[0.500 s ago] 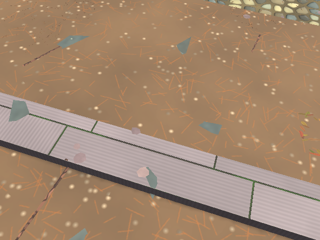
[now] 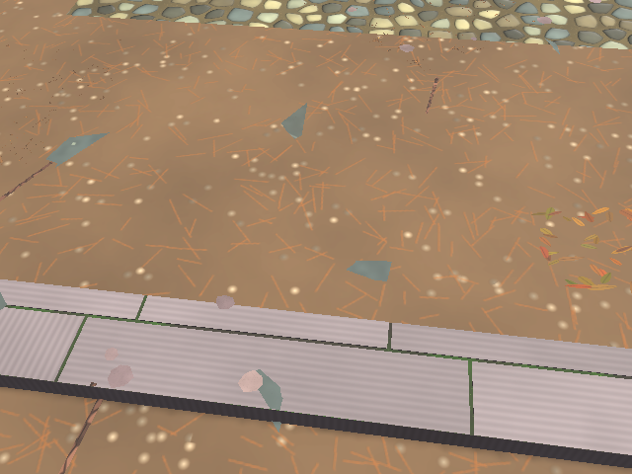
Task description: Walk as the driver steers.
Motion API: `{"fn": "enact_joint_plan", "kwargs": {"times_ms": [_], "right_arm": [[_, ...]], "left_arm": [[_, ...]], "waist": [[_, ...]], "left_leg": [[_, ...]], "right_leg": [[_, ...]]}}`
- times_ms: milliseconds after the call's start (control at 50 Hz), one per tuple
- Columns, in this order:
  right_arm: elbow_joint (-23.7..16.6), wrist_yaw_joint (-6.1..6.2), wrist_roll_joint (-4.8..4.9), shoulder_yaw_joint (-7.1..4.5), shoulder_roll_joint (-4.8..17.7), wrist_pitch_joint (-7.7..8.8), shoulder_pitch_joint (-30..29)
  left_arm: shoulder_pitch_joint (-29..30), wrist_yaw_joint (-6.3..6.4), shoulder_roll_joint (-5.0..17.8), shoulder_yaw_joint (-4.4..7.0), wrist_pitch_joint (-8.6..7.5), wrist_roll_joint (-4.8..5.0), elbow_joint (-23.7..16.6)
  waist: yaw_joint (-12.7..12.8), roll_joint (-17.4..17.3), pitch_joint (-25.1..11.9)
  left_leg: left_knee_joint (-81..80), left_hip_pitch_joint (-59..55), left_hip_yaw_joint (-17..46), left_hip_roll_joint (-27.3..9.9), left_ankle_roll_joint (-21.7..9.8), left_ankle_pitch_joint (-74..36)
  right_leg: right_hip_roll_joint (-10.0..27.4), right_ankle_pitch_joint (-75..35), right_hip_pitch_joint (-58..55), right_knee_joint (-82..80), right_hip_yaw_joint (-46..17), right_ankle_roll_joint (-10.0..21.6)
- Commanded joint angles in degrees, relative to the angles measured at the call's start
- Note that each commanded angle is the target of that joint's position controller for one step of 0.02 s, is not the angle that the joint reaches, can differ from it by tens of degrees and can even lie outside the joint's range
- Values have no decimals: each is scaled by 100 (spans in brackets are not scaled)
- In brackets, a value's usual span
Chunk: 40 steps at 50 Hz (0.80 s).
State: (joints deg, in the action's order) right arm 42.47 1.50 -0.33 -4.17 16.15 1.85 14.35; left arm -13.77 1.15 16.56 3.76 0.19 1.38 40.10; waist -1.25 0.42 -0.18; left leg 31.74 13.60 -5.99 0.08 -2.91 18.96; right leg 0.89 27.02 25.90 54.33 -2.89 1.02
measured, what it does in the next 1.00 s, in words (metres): walks ahead: right foot, then left foot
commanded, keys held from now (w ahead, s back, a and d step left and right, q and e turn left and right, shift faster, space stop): w+e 0.36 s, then w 0.12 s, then w+q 0.52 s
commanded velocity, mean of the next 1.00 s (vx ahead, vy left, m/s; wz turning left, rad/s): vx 0.44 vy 0.00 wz -0.12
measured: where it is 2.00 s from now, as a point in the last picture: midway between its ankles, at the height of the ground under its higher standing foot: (375, 262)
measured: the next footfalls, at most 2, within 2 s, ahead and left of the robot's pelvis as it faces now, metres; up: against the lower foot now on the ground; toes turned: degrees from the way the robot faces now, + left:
right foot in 0.26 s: +0.17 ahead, -0.20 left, +0.00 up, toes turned -13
left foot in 0.62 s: +0.47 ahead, -0.07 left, +0.00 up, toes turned -9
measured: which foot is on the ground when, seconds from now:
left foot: down 0.00-0.26, up 0.28-0.60, down 0.62-1.00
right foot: up 0.00-0.24, down 0.26-0.80, up 0.82-1.00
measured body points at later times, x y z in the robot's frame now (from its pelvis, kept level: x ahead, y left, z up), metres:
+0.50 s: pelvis +0.18 -0.13 +0.02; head +0.20 -0.16 +0.47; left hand +0.33 +0.12 -0.08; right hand +0.28 -0.43 -0.08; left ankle +0.31 +0.02 -0.65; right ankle +0.13 -0.19 -0.73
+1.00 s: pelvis +0.47 -0.17 +0.01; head +0.49 -0.17 +0.46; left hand +0.65 +0.06 -0.08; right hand +0.50 -0.45 -0.11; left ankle +0.43 -0.07 -0.73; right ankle +0.50 -0.32 -0.60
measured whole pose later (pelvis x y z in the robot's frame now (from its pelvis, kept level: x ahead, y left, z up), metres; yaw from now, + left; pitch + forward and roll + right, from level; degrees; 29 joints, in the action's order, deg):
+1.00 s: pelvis +0.47 -0.17 +0.01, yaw -4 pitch +3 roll +1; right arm 45.5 0.2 0.5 -2.7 15.5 1.6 19.6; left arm -12.3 -0.4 15.5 0.1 -5.4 -0.6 35.9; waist -0.8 1.5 0.4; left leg 19.4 8.6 3.5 4.8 -4.0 13.4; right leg 5.5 22.8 45.3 77.9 -1.8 -4.2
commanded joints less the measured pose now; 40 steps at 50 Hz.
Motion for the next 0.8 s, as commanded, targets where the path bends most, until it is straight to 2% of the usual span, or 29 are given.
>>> {"fn": "enact_joint_plan", "kwargs": {"times_ms": [20,60,100,120,160,200,220,240,260,280,300,320,340,360,380,400,440,480,520,560,640,660,680,700,720,740,760,780,800], "right_arm": [[-275,20,92,-174,726,240,-91],[-233,1,34,-198,805,258,-169],[-193,-34,18,-243,926,276,-142],[-164,-55,52,-271,1020,276,-118],[-73,-115,131,-329,1210,257,59],[-6,-171,212,-350,1291,204,120],[7,-184,235,-345,1300,177,49],[22,-193,206,-297,1182,173,93],[-6,-192,95,-184,881,190,160],[-507,-167,-140,6,275,268,15],[-635,-163,66,-11,584,446,-323],[-727,-206,301,-95,932,542,-670],[-683,-206,261,-70,924,602,-608],[-572,-176,90,-75,912,618,-514],[-493,-184,6,-97,913,585,-380],[-421,-216,-7,-98,883,528,-318],[-320,-239,-52,-53,722,423,-315],[-387,-232,-62,19,544,378,-678],[-421,-271,-4,98,382,376,-1028],[-442,-327,84,165,265,368,-1336],[-663,-465,155,166,386,364,-1916],[-804,-503,133,145,445,390,-2325],[-915,-549,133,165,325,430,-2559],[-919,-582,139,207,168,450,-2487],[-875,-607,140,211,134,427,-2250],[-803,-598,136,135,293,387,-1883],[-655,-575,152,40,449,354,-1141],[-367,-499,161,-67,677,329,-58],[-63,-392,142,-142,1133,276,1010]], "left_arm": [[604,-68,521,122,-162,53,-751],[752,-146,449,87,-180,7,-778],[839,-255,267,4,-185,-12,-851],[869,-294,198,-33,-179,-5,-898],[929,-336,250,-42,-145,8,-984],[828,-355,380,0,-100,15,-1018],[540,-350,469,62,-81,-3,-938],[-31,-320,715,212,-59,-9,-766],[-1060,-255,1114,438,-28,52,-490],[-1480,-163,2033,608,-55,58,-501],[-1352,-232,1769,461,-249,9,-748],[-1121,-270,1337,320,-374,-38,-714],[-885,-274,1096,248,-429,-63,-724],[-506,-263,918,189,-424,-73,-785],[-218,-237,775,129,-426,-131,-848],[-74,-207,728,106,-442,-174,-885],[-118,-148,773,107,-495,-149,-782],[-321,-93,820,119,-507,-104,-614],[-434,-56,826,114,-497,-91,-477],[-607,-47,856,110,-499,-110,-342],[-1021,-43,818,100,-444,-100,-48],[-1458,-46,677,69,-383,-69,91],[-1634,-42,659,36,-291,-91,208],[-1510,-11,775,37,-201,-124,213],[-1369,37,933,54,-136,-143,173],[-1370,85,1003,50,-90,-167,171],[-1172,117,1132,72,-83,-118,171],[-764,117,1238,106,-163,-87,86],[-525,73,784,-41,-347,-318,-147]], "waist": [[-63,-562,490],[-128,-562,426],[-181,-516,267],[-197,-536,231],[-249,-592,208],[-148,-598,253],[76,-544,195],[374,-401,-77],[855,53,-590],[730,1973,-716],[860,1264,-1291],[811,836,-706],[605,687,-430],[369,363,-240],[157,433,-187],[66,486,-179],[24,302,-165],[125,208,-2],[273,311,83],[448,434,166],[703,214,510],[956,6,507],[1015,84,408],[920,310,165],[752,640,-168],[553,824,-548],[63,847,-878],[-519,746,-1214],[-781,-221,-1773]], "left_leg": [[-2400,-1256,2850,-2242,-1125,1721],[-2449,-982,1609,-1768,-774,428],[-2340,-705,706,-1485,-637,-333],[-2293,-576,425,-1421,-599,-437],[-2170,-584,234,-1500,-578,-293],[-1913,-624,168,-1704,-519,-184],[-1468,-443,-37,-1672,-405,-601],[-498,-139,-353,-1484,-242,-1529],[1204,504,-722,-1152,39,-1983],[3711,2868,-653,-282,597,1061],[4652,3692,877,68,558,1424],[4779,4178,1031,-252,372,878],[4392,3962,1036,-477,224,365],[3891,3541,1076,-660,217,-32],[3475,3075,1097,-766,219,-345],[3293,2785,1025,-749,261,-573],[2880,2612,863,-647,414,-935],[2122,2672,799,-572,539,-1457],[1236,2503,695,-469,570,-2131],[769,2281,544,-382,535,-2580],[448,3086,601,-389,206,-2308],[413,3498,453,-270,89,-1737],[219,3759,271,-81,-4,-1289],[-31,3437,73,138,-63,-1043],[-47,2685,-151,367,-102,-774],[2,1832,-282,588,-179,-534],[-556,734,-181,607,-348,-1046],[-985,-1016,301,284,-611,-2117],[-500,-3268,1729,-934,-1012,-3815]], "right_leg": [[598,-256,2495,1082,-422,-35],[656,-856,1891,502,-71,-145],[617,-1234,1120,-228,223,-213],[565,-1251,756,-605,347,-212],[430,-1127,347,-1091,583,-152],[291,-1158,24,-1515,790,41],[84,-1235,-514,-1816,985,185],[-221,-1209,-1427,-1945,1122,363],[-288,-1198,-2772,-2077,783,625],[1331,-287,-3975,-3098,-2568,1578],[1963,958,-4126,-4263,-4702,2121],[1982,751,-3878,-4322,-4086,1954],[1760,136,-3346,-4158,-3406,1771],[1499,-597,-2766,-4051,-2781,1576],[1270,-1160,-2317,-4115,-2262,1450],[1152,-1651,-2068,-4222,-1988,1415],[1027,-2692,-1889,-4311,-1455,1418],[893,-3204,-1860,-4364,-1046,1323],[729,-3339,-1884,-4390,-604,1118],[754,-3085,-1903,-4491,-402,1021],[1142,-3190,-2965,-4433,-426,1003],[1101,-3812,-3684,-4213,-464,906],[1084,-4797,-4322,-3865,-401,781],[1064,-6015,-4496,-3494,-224,678],[1073,-7482,-4314,-3088,-78,641],[1048,-8789,-4126,-2561,-44,612],[1004,-9034,-3734,-1797,14,549],[887,-8286,-2605,-818,127,397],[372,-3691,-563,988,242,150]]}}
